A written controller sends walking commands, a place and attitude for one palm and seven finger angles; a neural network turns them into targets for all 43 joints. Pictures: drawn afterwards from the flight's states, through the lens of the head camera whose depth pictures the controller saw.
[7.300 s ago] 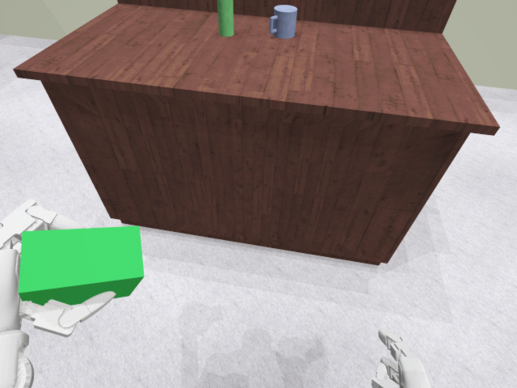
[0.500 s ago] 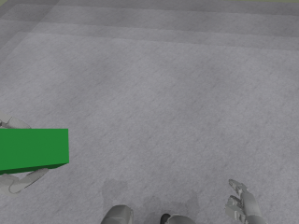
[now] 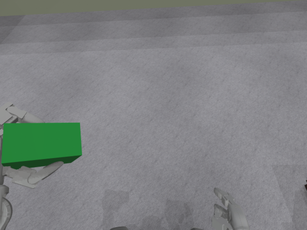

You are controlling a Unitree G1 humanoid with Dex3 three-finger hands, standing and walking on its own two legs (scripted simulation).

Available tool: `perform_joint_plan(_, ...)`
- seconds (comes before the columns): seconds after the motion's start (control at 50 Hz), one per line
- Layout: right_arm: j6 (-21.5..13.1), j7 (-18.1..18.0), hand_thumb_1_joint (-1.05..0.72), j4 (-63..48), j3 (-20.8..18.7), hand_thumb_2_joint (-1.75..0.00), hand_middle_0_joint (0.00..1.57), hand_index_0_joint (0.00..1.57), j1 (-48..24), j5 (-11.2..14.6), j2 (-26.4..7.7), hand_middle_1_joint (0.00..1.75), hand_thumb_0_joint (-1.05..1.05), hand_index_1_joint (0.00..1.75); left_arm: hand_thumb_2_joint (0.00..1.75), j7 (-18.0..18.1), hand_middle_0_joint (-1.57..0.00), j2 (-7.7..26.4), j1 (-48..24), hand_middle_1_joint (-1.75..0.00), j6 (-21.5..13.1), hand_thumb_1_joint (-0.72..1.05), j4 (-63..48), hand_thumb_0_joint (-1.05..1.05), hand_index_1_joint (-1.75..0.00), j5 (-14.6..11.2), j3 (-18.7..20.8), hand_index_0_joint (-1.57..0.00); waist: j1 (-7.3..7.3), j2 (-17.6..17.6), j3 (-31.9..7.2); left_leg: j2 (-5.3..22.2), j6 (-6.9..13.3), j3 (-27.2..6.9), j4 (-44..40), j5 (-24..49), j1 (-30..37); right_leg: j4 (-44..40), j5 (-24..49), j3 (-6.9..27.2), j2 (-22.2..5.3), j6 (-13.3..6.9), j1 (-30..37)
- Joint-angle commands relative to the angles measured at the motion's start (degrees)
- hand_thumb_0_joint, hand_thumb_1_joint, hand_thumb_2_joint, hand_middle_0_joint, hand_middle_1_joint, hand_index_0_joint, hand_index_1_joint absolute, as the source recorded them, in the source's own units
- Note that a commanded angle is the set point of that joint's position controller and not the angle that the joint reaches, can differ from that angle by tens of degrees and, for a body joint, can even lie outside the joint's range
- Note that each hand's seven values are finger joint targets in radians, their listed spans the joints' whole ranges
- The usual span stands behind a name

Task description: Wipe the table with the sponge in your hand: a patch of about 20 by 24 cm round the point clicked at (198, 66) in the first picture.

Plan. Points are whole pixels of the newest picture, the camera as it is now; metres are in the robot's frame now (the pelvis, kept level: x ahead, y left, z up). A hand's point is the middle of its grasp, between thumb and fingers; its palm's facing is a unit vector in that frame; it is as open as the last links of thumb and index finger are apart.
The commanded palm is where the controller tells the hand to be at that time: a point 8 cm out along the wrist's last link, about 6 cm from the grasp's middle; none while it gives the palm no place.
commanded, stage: turn to face it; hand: left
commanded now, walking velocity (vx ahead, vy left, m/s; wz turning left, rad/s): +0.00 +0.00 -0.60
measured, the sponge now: (54, 145) +0.23 +0.22 +0.16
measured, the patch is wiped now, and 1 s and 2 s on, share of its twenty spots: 0.00 0.00 0.00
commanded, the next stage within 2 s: none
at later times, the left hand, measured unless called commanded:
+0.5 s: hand (88, 164) +0.19 +0.13 +0.19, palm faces +0.16 -0.88 -0.45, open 10.3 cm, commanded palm +0.15 +0.19 +0.20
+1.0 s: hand (197, 201) +0.15 -0.04 +0.20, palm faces -0.15 -0.79 -0.60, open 10.3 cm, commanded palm +0.13 +0.03 +0.20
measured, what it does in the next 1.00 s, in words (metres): walks backwards, turning right: left foot, then right foot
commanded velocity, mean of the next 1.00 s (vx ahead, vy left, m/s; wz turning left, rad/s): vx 0.00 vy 0.00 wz -0.60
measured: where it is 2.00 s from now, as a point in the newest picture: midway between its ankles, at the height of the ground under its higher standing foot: outside the picture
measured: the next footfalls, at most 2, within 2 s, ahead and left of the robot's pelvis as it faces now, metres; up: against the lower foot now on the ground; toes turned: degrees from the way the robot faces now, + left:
left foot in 0.44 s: -0.01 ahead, +0.11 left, +0.00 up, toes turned -10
right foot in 0.68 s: -0.06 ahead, -0.19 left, +0.00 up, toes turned -29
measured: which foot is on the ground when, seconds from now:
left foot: down 0.00-0.00, up 0.02-0.42, down 0.44-0.70, up 0.72-1.00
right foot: down 0.00-0.46, up 0.48-0.66, down 0.68-1.00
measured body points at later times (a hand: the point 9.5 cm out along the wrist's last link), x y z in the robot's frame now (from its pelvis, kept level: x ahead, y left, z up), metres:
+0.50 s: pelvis -0.08 -0.04 +0.01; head -0.04 -0.05 +0.46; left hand +0.18 +0.18 +0.21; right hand +0.05 -0.33 -0.07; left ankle -0.05 +0.12 -0.72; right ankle +0.02 -0.10 -0.70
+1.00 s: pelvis -0.16 -0.11 +0.02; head -0.12 -0.17 +0.46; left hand +0.16 +0.00 +0.23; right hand -0.17 -0.41 -0.10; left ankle -0.09 +0.05 -0.65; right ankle -0.10 -0.17 -0.72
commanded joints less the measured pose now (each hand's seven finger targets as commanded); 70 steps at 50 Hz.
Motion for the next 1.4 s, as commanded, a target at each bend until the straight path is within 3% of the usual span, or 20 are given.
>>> perform_joint_plan(0.0, -3.1, -1.4, -0.9, -8.6, -4.8, -0.9, 0.2, 0.2, -6.7, 0.2, -8.7, 0.3, 0.0, 0.3, 1.3, 1.9, -1.2, 15.4, -4.4, -1.6, -4.4, 0.1, -13.4, 0.0, -1.6, -1.2, 10.8, -1.2, -1.37, -21.3, -15.9, -8.6, 2.4, -5.9, 30.0, -15.1, -17.9, -16.0, 40.6, 31.9, -19.4, -11.0, 17.8)
perform_joint_plan(0.02, -2.2, -1.3, -0.9, -8.2, -5.1, -0.9, 0.2, 0.2, -7.8, 0.0, -8.3, 0.3, 0.0, 0.3, 1.3, 1.9, -1.2, 16.5, -1.3, -1.6, -4.7, 0.1, -16.9, 0.0, -1.6, -2.2, 12.4, -1.2, -1.49, -17.1, -16.9, -7.6, 2.5, -11.7, 34.1, -12.8, -17.1, -16.5, 31.8, 33.5, -19.9, -11.7, 16.2)
perform_joint_plan(0.08, 0.8, -0.4, -0.9, -6.4, -3.1, -0.9, 0.2, 0.2, -8.6, -0.6, -6.4, 0.3, 0.0, 0.3, 1.3, 2.2, -1.2, 15.0, 8.6, -1.6, -6.0, 0.1, -20.2, 0.0, -1.6, -3.0, 15.1, -1.2, -2.44, -5.3, -20.7, -7.7, 1.8, -10.7, 29.7, -6.6, -18.3, -12.4, 30.7, 23.4, -14.9, -12.0, 20.6)
perform_joint_plan(0.36, 4.1, -0.9, -0.9, -7.5, -5.0, -0.9, 0.2, 0.2, -5.7, -0.5, -10.3, 0.3, 0.0, 0.3, 1.3, 1.7, -1.2, 10.4, 4.6, -1.6, -4.3, 0.1, -16.1, 0.0, -1.6, -1.8, 7.6, -1.2, -2.83, -8.4, -16.6, -12.1, 5.4, -7.0, -6.4, -5.3, 1.4, -22.5, 2.0, 31.2, -9.0, -8.4, 3.1)
perform_joint_plan(0.4, 3.6, -1.4, -0.9, -7.4, -5.2, -0.9, 0.2, 0.2, -4.8, -0.9, -10.7, 0.3, 0.0, 0.3, 1.3, 1.4, -1.2, 11.2, 2.2, -1.6, -5.0, 0.1, -17.3, 0.0, -1.6, -1.6, 7.2, -1.2, -3.5, -3.1, -14.7, -7.2, 8.4, -9.6, -16.4, -4.6, 10.1, -17.8, -3.8, 27.7, -4.1, -4.8, -6.0)
perform_joint_plan(0.44, 2.3, -2.2, -0.9, -8.4, -5.5, -0.9, 0.2, 0.2, -6.5, -1.1, -11.2, 0.3, 0.0, 0.3, 1.3, 0.9, -1.2, 11.9, 0.4, -1.6, -5.7, 0.1, -17.7, 0.0, -1.6, -1.0, 8.5, -1.2, -2.62, 12.8, -11.9, 10.1, 16.1, -21.7, -23.6, -1.7, 8.6, 8.5, -7.2, 13.0, 4.5, -0.4, -14.1)
perform_joint_plan(0.5, 0.6, -2.1, -0.9, -8.2, -5.6, -0.9, 0.2, 0.2, -6.3, -0.7, -9.2, 0.3, 0.0, 0.3, 1.3, 0.3, -1.2, 10.1, -0.5, -1.6, -5.0, 0.1, -15.4, 0.0, -1.6, 0.0, 7.4, -1.2, -2.42, 10.7, -4.8, 12.0, 16.8, -11.5, -22.0, 6.4, -6.2, 31.8, -8.9, 7.2, -0.3, 0.9, -12.0)
perform_joint_plan(0.62, -3.0, -1.4, -0.9, -6.7, -5.5, -0.9, 0.2, 0.2, -2.4, -0.1, -11.1, 0.3, 0.0, 0.3, 1.3, 0.8, -1.2, 8.1, -7.2, -1.6, -4.4, 0.1, -11.5, 0.0, -1.6, -0.1, 3.3, -1.2, -3.36, 8.1, -7.3, 6.4, 8.3, -0.2, -6.0, 21.8, -0.2, -2.7, -1.5, -3.1, 1.5, 1.3, 4.9)
perform_joint_plan(0.64, -3.4, -1.2, -0.9, -6.6, -5.5, -0.9, 0.2, 0.2, -2.2, 0.1, -10.9, 0.3, 0.0, 0.3, 1.3, 0.8, -1.2, 8.5, -9.0, -1.6, -4.2, 0.1, -11.8, 0.0, -1.6, 0.2, 3.4, -1.2, -3.07, 3.6, -9.1, 4.3, 7.1, 0.6, 1.6, 20.0, -1.3, -8.6, 5.3, -2.2, 1.0, 0.5, 10.1)
perform_joint_plan(0.66, -3.6, -1.2, -0.9, -6.7, -5.2, -0.9, 0.2, 0.2, -2.5, 0.3, -9.4, 0.3, 0.0, 0.3, 1.3, 1.1, -1.2, 10.9, -9.7, -1.6, -4.4, 0.1, -11.4, 0.0, -1.6, 0.4, 5.2, -1.2, -3.09, -9.1, -10.7, -1.2, 4.7, 2.4, 15.1, 9.7, -5.7, -13.9, 20.5, 7.7, -6.0, -3.1, 14.4)
perform_joint_plan(0.68, -3.4, -1.3, -0.9, -8.1, -4.4, -0.9, 0.2, 0.2, -5.5, -0.2, -8.4, 0.3, 0.0, 0.3, 1.3, 1.8, -1.2, 13.1, -6.2, -1.6, -4.1, 0.1, -8.7, 0.0, -1.6, 0.1, 8.1, -1.2, -2.02, -21.2, -12.1, -9.1, 3.7, -1.3, 27.0, -14.7, -19.3, -16.1, 36.7, 28.8, -17.2, -9.7, 17.1)
perform_joint_plan(0.7, -2.6, -1.5, -0.9, -8.3, -5.3, -0.9, 0.2, 0.2, -8.3, 0.3, -9.0, 0.3, 0.0, 0.3, 1.3, 1.6, -1.2, 14.3, -4.5, -1.6, -3.8, 0.1, -12.2, 0.0, -1.6, -1.7, 9.6, -1.2, -1.27, -20.0, -13.6, -8.2, 2.9, -10.0, 33.0, -13.5, -16.0, -19.7, 27.6, 35.1, -19.0, -9.1, 11.0)
perform_joint_plan(0.78, 1.4, -0.4, -0.9, -6.1, -3.1, -0.9, 0.2, 0.2, -8.9, -0.7, -6.5, 0.3, 0.0, 0.3, 1.3, 1.8, -1.2, 13.9, 7.3, -1.6, -6.1, 0.1, -18.3, 0.0, -1.6, -3.1, 13.5, -1.2, -2.41, -5.8, -19.4, -8.1, 1.5, -11.1, 33.3, -3.6, -19.8, -14.4, 24.0, 24.3, -13.8, -11.0, 19.2)
perform_joint_plan(1.16, 6.6, -0.7, -0.9, -7.1, -6.1, -0.9, 0.2, 0.2, -6.2, -1.0, -10.8, 0.3, 0.0, 0.3, 1.3, 1.5, -1.2, 11.0, 0.2, -1.6, -5.3, 0.1, -12.5, 0.0, -1.6, -1.0, 6.2, -1.2, -2.29, -10.1, -15.1, -15.9, 6.1, -5.5, -3.9, -8.9, 1.6, -32.6, -7.2, 31.6, -5.4, -2.0, 2.8)
perform_joint_plan(1.2, 6.3, -0.4, -0.9, -6.3, -6.3, -0.9, 0.2, 0.2, -3.8, -0.9, -10.4, 0.3, 0.0, 0.3, 1.3, 0.7, -1.2, 12.1, -2.1, -1.6, -6.0, 0.1, -13.8, 0.0, -1.6, -0.9, 6.5, -1.2, -4.44, -6.9, -16.5, -13.4, 8.1, -4.8, -15.9, -5.8, 12.5, -27.8, -4.4, 28.2, -2.2, 1.0, -2.4)
perform_joint_plan(1.22, 5.9, -0.7, -0.9, -6.5, -6.5, -0.9, 0.2, 0.2, -3.8, -1.3, -11.1, 0.3, 0.0, 0.3, 1.3, 0.1, -1.2, 11.9, -2.5, -1.6, -6.6, 0.1, -13.6, 0.0, -1.6, -1.0, 6.5, -1.2, -5.04, -0.5, -15.6, -7.0, 11.4, -9.2, -22.5, -6.4, 16.8, -18.0, -5.0, 24.3, 2.1, 3.1, -8.4)
perform_joint_plan(1.24, 5.3, -0.9, -0.9, -8.6, -6.7, -0.9, 0.2, 0.2, -7.3, -2.5, -11.8, 0.3, 0.0, 0.3, 1.3, -0.5, -1.2, 11.7, -2.8, -1.6, -6.7, 0.1, -14.3, 0.0, -1.6, -1.0, 7.5, -1.2, -3.43, 11.7, -13.5, 7.3, 16.5, -21.4, -26.5, -3.9, 14.2, 5.0, -5.6, 15.8, 7.3, 3.0, -13.9)
perform_joint_plan(1.26, 3.9, -1.3, -0.9, -10.3, -7.0, -0.9, 0.2, 0.2, -9.9, -1.4, -10.4, 0.3, 0.0, 0.3, 1.3, -0.7, -1.2, 12.5, -2.9, -1.6, -6.3, 0.1, -16.4, 0.0, -1.6, -0.4, 8.7, -1.2, -2.05, 11.5, -12.9, 14.7, 20.0, -20.2, -24.3, 6.1, 5.7, 27.1, -6.7, 10.9, 5.0, 2.8, -12.9)
perform_joint_plan(1.3, 2.8, -1.0, -0.9, -9.3, -6.7, -0.9, 0.2, 0.2, -8.3, -0.7, -9.2, 0.3, 0.0, 0.3, 1.3, -1.3, -1.2, 12.1, 3.1, -1.6, -5.5, 0.1, -11.9, 0.0, -1.6, -1.2, 11.1, -1.2, -1.74, 10.4, -7.6, 13.6, 18.6, -11.9, -22.8, 7.2, -4.9, 39.7, -9.5, 11.0, 0.6, 0.5, -14.5)
perform_joint_plan(1.38, 0.1, -1.5, -0.9, -7.7, -5.5, -0.9, 0.2, 0.2, -3.5, 0.9, -10.4, 0.3, 0.0, 0.3, 1.3, 0.1, -1.2, 7.8, -1.4, -1.6, -5.1, 0.1, -13.0, 0.0, -1.6, -1.4, 4.9, -1.2, -3.01, 6.7, -4.7, 7.2, 10.4, 0.4, -12.6, 20.4, -0.9, 8.7, -9.0, 0.5, -0.4, 1.0, -5.0)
